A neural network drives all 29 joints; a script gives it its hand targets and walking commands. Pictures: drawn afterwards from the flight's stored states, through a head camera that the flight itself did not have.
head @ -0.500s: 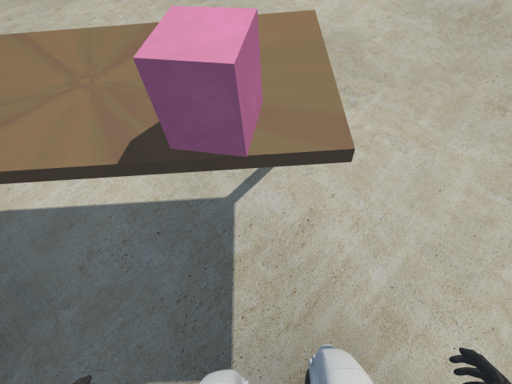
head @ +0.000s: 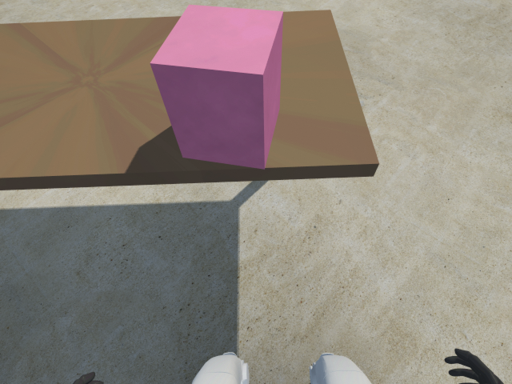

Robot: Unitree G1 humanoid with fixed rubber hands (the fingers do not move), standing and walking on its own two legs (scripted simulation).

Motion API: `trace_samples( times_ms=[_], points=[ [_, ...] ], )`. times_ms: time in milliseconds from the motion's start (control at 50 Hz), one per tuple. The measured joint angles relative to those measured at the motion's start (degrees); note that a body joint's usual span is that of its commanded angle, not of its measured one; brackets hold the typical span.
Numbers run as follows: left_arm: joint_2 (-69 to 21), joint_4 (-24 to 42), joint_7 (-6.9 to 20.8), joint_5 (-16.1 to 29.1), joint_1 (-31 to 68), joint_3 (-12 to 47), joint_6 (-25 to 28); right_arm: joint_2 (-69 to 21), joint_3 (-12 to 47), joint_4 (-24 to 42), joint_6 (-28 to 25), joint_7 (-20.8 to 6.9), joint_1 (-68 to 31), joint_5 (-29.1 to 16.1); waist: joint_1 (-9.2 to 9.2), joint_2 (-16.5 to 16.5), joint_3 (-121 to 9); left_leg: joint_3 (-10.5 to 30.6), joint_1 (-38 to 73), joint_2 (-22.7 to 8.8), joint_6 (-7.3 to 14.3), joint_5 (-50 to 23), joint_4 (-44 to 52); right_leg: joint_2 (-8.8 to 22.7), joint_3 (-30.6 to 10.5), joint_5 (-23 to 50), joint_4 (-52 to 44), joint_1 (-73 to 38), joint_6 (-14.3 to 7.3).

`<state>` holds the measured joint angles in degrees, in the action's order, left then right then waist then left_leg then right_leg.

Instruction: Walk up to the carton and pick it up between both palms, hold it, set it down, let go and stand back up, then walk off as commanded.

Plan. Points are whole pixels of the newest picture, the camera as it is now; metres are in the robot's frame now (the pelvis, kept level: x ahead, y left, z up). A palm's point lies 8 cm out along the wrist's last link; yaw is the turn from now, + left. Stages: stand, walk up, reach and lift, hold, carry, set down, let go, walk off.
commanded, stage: walk up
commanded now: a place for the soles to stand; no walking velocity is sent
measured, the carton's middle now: (228, 90) +0.67 +0.08 +0.02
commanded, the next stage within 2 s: none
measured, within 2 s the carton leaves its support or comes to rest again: neither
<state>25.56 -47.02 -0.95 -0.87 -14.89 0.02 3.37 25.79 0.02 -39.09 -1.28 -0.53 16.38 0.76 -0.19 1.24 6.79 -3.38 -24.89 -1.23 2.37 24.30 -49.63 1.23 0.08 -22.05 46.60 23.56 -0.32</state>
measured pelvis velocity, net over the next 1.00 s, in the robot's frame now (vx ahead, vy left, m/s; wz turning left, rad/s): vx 0.09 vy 0.05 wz -0.01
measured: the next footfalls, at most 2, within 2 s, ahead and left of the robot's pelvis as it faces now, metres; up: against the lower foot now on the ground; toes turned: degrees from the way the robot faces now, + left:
left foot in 0.72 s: +0.12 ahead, +0.14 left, +0.00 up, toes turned +6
right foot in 1.10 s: +0.25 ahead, -0.10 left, +0.00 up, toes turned -2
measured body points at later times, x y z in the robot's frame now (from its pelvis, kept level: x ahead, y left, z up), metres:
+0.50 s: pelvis -0.01 +0.00 +0.00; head +0.04 -0.01 +0.45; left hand +0.08 +0.33 -0.10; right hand +0.10 -0.32 -0.10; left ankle +0.02 +0.09 -0.70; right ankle +0.02 -0.14 -0.70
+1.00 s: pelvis +0.09 +0.05 +0.01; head +0.13 +0.06 +0.46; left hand +0.18 +0.39 -0.09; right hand +0.19 -0.28 -0.07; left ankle +0.09 +0.13 -0.70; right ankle +0.15 -0.09 -0.66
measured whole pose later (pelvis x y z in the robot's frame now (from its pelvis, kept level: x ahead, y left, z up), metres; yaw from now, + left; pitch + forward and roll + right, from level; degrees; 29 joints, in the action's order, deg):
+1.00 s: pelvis +0.09 +0.05 +0.01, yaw -1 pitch -1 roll -1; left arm 27.0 -46.5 -0.8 -0.9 -14.7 0.0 3.9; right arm 27.9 0.0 -39.1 -4.0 -1.6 16.7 0.8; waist 0.0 -0.1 6.4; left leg -6.9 -19.3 -0.8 3.8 24.5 -44.8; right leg 1.5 -0.6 -28.0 58.5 33.3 -1.6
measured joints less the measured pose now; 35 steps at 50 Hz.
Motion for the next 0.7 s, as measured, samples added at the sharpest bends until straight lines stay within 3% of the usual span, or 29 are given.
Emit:
trace_samples(
  times_ms=[40,180,280,460,540,620,700],
  points=[
    [0.0,0.0,0.0,0.0,0.0,0.0,0.1,-0.1,0.0,0.0,0.2,0.1,0.0,-0.2,0.0,0.1,0.0,0.0,0.0,0.0,-0.1,0.0,-0.1,0.1,0.0,-0.7,0.7,0.2,1.1],
    [0.3,0.0,-0.1,0.0,0.4,0.0,0.0,-0.1,0.0,0.0,0.1,0.2,0.0,0.4,0.0,0.1,0.0,0.0,0.0,0.3,0.3,-0.1,-0.1,0.3,0.0,-1.5,1.7,0.6,0.1],
    [0.2,0.0,-0.1,0.0,0.4,0.0,0.1,-0.1,0.0,0.0,0.7,0.2,0.0,0.4,0.0,0.1,0.0,0.0,0.0,0.2,-0.1,-0.3,-0.3,0.3,0.0,-1.3,1.9,0.6,1.0],
    [0.2,0.0,-0.1,0.0,0.5,0.0,0.1,0.1,0.0,0.0,0.5,-0.2,0.0,0.7,0.0,0.1,0.0,0.0,0.0,0.3,0.2,-0.2,-0.3,0.3,0.0,-1.5,2.2,0.7,0.3],
    [0.6,0.0,-0.1,0.0,-0.1,0.0,1.6,0.9,0.0,0.0,0.5,-1.4,-0.1,1.2,-0.04,0.1,0.0,0.0,-0.4,0.2,0.8,5.8,-3.9,0.2,-0.1,-2.6,2.2,-0.1,-0.2],
    [1.4,-0.3,-0.1,0.0,-0.7,0.0,1.7,2.8,0.0,0.0,0.4,-1.9,0.0,1.3,-0.02,0.2,-0.1,0.2,-2.3,0.1,0.8,6.0,-8.2,1.7,0.0,-3.8,2.2,-2.2,-0.5],
    [2.8,-0.3,-0.1,0.0,-0.8,0.0,1.7,4.7,0.0,0.0,-0.4,-2.5,0.0,0.8,0.03,0.2,-0.4,0.3,-2.1,-0.2,0.8,5.5,-3.4,3.4,0.0,-5.8,2.6,-4.2,0.5]
  ],
)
